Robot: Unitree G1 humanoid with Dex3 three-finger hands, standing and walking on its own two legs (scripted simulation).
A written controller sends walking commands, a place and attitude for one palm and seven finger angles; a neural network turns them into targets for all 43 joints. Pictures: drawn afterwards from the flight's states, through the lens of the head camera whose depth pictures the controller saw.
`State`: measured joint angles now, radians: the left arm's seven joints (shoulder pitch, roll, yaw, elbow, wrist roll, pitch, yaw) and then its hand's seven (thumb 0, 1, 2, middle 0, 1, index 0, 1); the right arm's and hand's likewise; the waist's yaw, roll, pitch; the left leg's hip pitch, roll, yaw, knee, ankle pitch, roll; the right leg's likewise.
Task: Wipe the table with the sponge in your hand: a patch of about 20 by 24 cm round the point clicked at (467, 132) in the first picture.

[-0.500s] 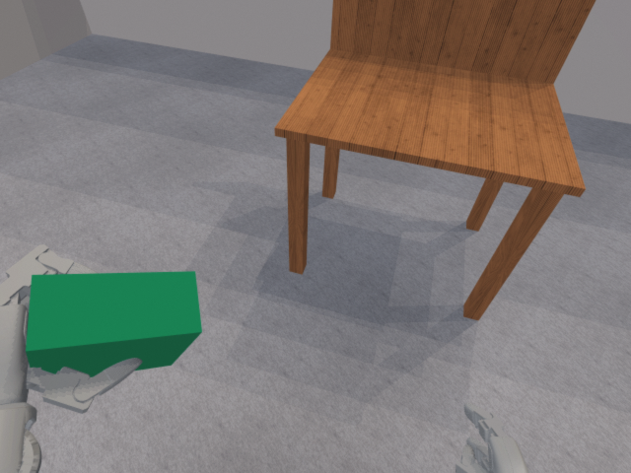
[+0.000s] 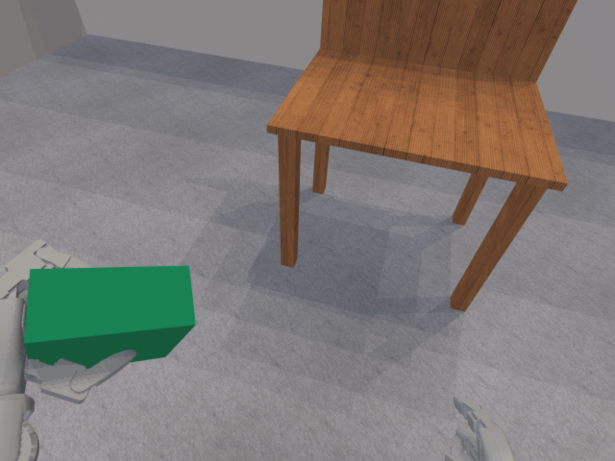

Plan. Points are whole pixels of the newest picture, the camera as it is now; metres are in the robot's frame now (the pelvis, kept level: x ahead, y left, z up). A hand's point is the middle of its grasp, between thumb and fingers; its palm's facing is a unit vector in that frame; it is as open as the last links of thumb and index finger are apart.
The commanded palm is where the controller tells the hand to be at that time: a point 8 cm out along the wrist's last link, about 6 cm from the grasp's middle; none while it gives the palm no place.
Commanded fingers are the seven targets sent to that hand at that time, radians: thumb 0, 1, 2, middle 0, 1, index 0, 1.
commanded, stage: walk to a spot facing it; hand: left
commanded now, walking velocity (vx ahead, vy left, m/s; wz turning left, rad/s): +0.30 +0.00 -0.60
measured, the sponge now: (134, 319) +0.23 +0.20 +0.13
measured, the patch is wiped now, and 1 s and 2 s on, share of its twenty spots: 0.00 0.00 0.00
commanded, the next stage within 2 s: turn to face it in 0.90 s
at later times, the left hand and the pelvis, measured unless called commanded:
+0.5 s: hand (214, 256) +0.30 +0.13 +0.15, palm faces +0.21 -0.88 -0.42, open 10.4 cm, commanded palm +0.25 +0.19 +0.18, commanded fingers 0.00 0.10 1.30 -1.20 -1.60 -1.20 -1.60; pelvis +0.04 -0.05 -0.01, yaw -10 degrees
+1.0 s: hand (284, 153) +0.47 +0.07 +0.17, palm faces +0.08 -0.90 -0.43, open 10.4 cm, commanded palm +0.43 +0.13 +0.18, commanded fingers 0.00 0.10 1.30 -1.20 -1.60 -1.20 -1.60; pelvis +0.18 -0.07 -0.01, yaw -22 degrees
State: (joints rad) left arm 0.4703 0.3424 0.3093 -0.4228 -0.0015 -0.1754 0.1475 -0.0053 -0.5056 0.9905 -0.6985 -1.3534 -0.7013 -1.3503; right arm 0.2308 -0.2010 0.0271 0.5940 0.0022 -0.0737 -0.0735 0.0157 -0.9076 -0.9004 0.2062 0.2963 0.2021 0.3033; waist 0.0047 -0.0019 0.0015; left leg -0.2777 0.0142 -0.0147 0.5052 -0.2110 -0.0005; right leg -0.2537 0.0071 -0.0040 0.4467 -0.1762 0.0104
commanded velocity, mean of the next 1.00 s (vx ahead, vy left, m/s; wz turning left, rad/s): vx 0.29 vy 0.00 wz -0.42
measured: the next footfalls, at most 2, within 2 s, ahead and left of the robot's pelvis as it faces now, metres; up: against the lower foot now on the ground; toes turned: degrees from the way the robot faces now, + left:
left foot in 0.80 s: +0.27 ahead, +0.05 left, +0.00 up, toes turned -6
right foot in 1.16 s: +0.26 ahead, -0.27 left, +0.00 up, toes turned -35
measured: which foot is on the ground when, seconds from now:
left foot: down 0.00-0.36, up 0.38-0.78, down 0.80-1.00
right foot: down 0.00-0.82, up 0.84-1.00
